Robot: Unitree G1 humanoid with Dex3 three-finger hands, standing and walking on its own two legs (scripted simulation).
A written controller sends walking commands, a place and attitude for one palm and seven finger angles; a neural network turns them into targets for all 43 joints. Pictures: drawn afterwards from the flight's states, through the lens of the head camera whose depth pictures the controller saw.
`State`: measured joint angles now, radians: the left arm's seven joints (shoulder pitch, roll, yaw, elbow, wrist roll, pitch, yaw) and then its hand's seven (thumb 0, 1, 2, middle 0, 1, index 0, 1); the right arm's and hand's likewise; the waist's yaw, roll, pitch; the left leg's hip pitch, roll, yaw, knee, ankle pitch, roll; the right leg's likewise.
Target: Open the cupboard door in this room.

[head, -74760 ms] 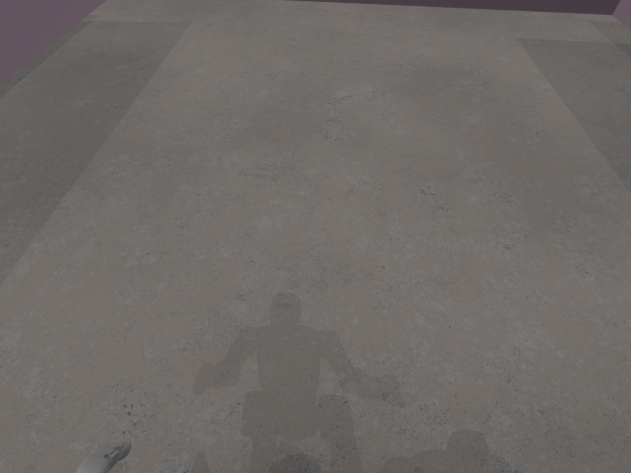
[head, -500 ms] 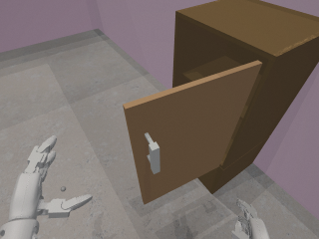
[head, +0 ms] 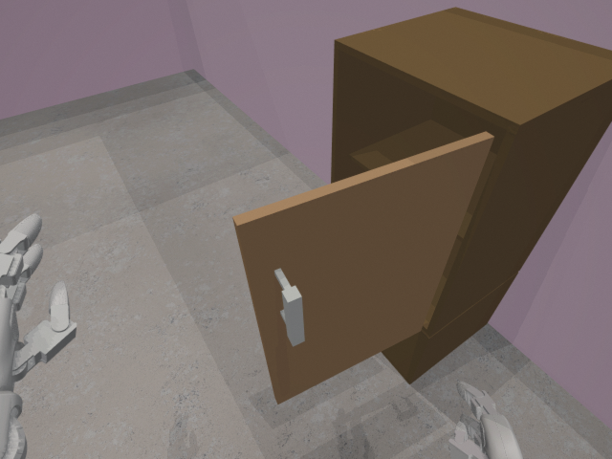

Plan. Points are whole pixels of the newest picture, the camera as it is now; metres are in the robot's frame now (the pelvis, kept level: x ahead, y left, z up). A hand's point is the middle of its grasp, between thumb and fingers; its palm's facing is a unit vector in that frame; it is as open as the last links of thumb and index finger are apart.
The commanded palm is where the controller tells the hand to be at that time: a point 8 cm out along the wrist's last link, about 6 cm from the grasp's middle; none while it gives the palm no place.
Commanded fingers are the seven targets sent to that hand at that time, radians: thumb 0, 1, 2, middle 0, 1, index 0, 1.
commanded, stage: draw the hand back to the body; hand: left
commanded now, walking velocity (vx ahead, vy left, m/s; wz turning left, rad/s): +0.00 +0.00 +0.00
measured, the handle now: (288, 307) +0.33 +0.08 +0.00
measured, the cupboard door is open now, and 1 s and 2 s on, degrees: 83 83 83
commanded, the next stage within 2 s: step back with the hand held close in 0.26 s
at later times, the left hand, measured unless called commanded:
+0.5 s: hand (74, 341) +0.17 +0.25 +0.16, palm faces +0.44 -0.78 -0.46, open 7.4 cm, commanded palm +0.12 +0.28 +0.17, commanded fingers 0.00 0.90 0.90 -0.20 -0.30 -0.20 -0.30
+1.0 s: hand (13, 412) +0.11 +0.27 +0.15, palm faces +0.41 -0.75 -0.52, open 7.4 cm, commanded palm +0.05 +0.31 +0.17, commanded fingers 0.00 0.90 0.90 -0.20 -0.30 -0.20 -0.30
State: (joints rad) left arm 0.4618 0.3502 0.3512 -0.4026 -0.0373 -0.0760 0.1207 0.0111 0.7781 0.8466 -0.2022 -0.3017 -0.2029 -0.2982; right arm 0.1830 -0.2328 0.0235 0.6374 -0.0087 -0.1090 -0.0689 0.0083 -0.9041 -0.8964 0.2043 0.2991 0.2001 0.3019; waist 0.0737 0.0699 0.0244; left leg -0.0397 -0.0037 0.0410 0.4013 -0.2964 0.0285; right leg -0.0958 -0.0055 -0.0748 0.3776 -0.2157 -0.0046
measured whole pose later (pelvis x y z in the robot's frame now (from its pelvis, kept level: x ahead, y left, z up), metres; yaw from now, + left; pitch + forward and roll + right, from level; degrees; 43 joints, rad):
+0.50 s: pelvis -0.03 -0.02 +0.00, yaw +0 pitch -3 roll -1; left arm 0.47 0.36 0.38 -0.38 -0.03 -0.14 0.11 0.02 0.89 0.90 -0.21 -0.30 -0.21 -0.30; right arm 0.17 -0.23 0.02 0.63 -0.01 -0.09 -0.08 0.01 -0.90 -0.90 0.20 0.30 0.20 0.30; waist 0.04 0.07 0.03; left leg -0.11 0.03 0.04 0.43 -0.27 0.01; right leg -0.14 0.02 -0.08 0.35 -0.16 -0.03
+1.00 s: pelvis -0.09 +0.01 -0.02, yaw +0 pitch -2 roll +0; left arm 0.54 0.41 0.42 -0.50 0.02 -0.19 0.15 0.02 0.89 0.90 -0.21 -0.30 -0.21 -0.30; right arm 0.20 -0.22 0.00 0.55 0.00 -0.05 -0.10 0.01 -0.90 -0.90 0.20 0.30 0.20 0.30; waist 0.01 -0.01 0.05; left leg -0.32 -0.03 0.07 0.58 -0.24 0.06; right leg -0.37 -0.02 -0.02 0.53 -0.13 0.01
